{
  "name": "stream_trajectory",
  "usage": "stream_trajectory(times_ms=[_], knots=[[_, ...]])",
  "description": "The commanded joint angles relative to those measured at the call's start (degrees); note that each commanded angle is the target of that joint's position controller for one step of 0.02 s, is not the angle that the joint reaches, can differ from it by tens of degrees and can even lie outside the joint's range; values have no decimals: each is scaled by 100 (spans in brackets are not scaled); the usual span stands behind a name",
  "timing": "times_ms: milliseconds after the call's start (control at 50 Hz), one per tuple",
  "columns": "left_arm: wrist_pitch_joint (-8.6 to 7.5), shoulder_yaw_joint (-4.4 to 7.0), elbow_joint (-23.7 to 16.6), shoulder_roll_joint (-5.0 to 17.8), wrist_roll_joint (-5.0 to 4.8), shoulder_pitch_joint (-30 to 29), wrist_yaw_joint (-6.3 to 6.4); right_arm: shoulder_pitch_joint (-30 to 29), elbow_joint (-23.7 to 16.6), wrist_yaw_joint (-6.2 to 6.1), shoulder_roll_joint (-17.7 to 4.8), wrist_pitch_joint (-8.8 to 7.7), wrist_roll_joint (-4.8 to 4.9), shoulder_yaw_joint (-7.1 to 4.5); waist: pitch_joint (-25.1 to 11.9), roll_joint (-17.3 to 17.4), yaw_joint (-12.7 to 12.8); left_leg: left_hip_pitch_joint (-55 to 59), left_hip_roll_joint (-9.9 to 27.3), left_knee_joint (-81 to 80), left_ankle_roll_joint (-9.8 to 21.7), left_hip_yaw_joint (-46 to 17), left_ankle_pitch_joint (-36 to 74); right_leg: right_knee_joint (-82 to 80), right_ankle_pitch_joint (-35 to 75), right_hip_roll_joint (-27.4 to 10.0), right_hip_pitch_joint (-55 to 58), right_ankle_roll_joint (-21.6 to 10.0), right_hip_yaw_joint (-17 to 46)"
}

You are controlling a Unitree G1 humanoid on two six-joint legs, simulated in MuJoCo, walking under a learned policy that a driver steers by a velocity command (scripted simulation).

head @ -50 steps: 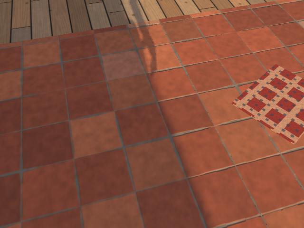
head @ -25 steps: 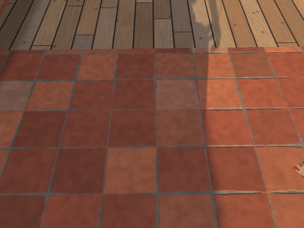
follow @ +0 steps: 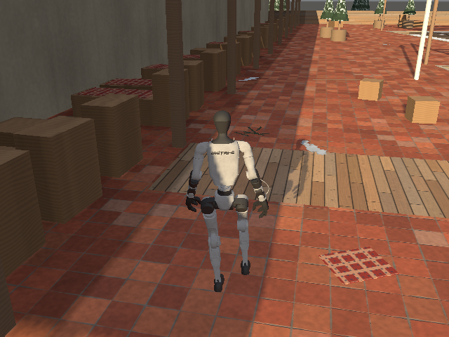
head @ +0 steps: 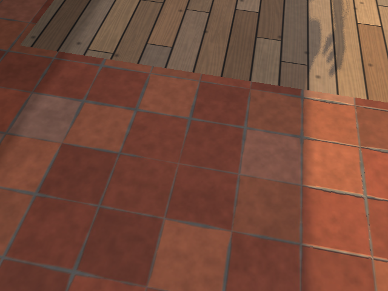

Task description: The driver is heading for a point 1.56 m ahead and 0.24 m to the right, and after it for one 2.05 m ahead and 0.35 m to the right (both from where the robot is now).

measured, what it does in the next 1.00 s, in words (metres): steps on the spot: right foot, then left foot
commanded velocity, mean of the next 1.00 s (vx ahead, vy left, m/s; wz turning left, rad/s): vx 0.03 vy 0.00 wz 0.05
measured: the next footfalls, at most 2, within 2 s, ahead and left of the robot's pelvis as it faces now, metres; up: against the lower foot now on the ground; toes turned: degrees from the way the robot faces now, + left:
right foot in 0.16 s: +0.14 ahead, -0.12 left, +0.00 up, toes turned +0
left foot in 0.42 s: +0.06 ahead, +0.10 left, +0.00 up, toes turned -2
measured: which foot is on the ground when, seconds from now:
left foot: down 0.00-0.18, up 0.20-0.40, down 0.42-1.00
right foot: up 0.00-0.14, down 0.16-1.00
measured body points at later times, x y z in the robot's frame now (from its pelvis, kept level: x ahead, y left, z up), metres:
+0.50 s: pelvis +0.05 -0.02 +0.00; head +0.06 -0.02 +0.45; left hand +0.12 +0.22 -0.15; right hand +0.09 -0.27 -0.15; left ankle +0.02 +0.10 -0.74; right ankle +0.10 -0.12 -0.74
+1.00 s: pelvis +0.06 +0.00 +0.00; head +0.07 +0.01 +0.45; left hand +0.06 +0.24 -0.16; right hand +0.07 -0.23 -0.16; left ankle +0.02 +0.10 -0.74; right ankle +0.10 -0.12 -0.74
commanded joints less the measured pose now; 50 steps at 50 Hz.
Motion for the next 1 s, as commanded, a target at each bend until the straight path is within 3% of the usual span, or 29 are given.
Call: stream_trajectory(times_ms=[20,100,140,160,180,200,220,260,300,380,420,440,460,480,520,1000], knots=[[-21,71,-247,438,-34,112,46,349,-136,-59,-728,-9,-47,-106,-755,689,-35,654,1683,129,346,-680,4965,-357,58,159,422,-79,-129],[-69,55,-123,427,-57,300,125,223,-51,-101,-689,37,-73,-52,-568,705,29,637,1818,498,421,-883,4942,-1217,-496,351,1067,-286,-145],[-136,43,73,370,-32,769,169,9,-24,-141,-636,32,18,-3,-548,552,347,355,1671,921,157,-903,4485,-2539,333,330,2063,-447,-87],[-210,71,167,574,25,1078,202,51,-74,-145,-533,-19,64,52,-847,165,402,-77,1412,1239,-125,-824,3552,-2850,2427,-238,3049,-562,490],[-231,109,102,947,17,1081,207,605,-19,-143,-396,-3,73,70,-1104,-596,72,-497,798,1822,-310,-483,663,-2551,4977,-1318,3578,-1139,1437],[-166,29,110,721,-105,928,161,854,194,-179,-412,153,63,40,-1332,-959,156,-534,392,2110,-380,-266,-1915,-2565,5339,-1777,3319,-1858,1911],[-158,-58,123,498,-49,843,113,476,191,-188,-540,241,37,12,-1094,-694,228,-682,391,2535,-388,-370,-2450,-2858,4487,-1703,3038,-1945,1986],[-128,-126,140,440,10,439,136,130,231,-129,-436,341,40,17,-779,-346,81,-575,505,2686,-520,-412,-2134,-3235,2777,-1225,2435,-1590,1449],[-95,-135,201,501,-5,187,172,229,378,-89,-274,397,16,75,-614,-504,-76,-320,621,2068,-684,-277,-1675,-3420,1780,-779,2151,-1205,977],[-32,-94,417,649,-73,269,134,314,699,-140,-181,387,38,136,-661,-395,-46,169,636,467,-761,10,-332,-3315,466,-486,2185,-892,814],[-19,-66,497,641,-93,386,96,108,701,-151,-360,324,-49,146,-491,-225,97,386,1012,41,-706,-435,234,-3423,-613,-356,1812,-521,869],[-3,-47,522,612,-113,462,70,29,709,-142,-497,289,-53,140,-305,-75,232,41,1169,87,-632,-599,-47,-3517,-965,-171,1791,-415,763],[24,-50,583,511,-124,420,56,3,801,-118,-452,260,0,151,-51,281,229,-580,1150,1,-566,-633,-438,-3465,-818,-32,2093,-376,570],[33,-48,654,487,-100,434,55,-8,841,-112,-336,212,5,188,-53,376,239,-771,1181,-168,-557,-686,-502,-3265,-498,-31,2405,-380,528],[19,-47,779,435,-69,541,48,-41,903,-141,-363,136,14,200,-179,535,310,-819,1226,-342,-539,-745,-358,-3040,58,-32,2716,-411,457],[-5,-185,1659,152,-76,1005,114,448,1232,-191,-79,57,42,314,-114,293,248,-375,1241,-337,-376,-640,362,-2933,621,-47,2541,-239,368]])
Over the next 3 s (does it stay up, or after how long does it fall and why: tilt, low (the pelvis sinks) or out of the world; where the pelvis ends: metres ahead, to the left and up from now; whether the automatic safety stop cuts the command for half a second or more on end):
stays up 0.20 -0.05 -0.01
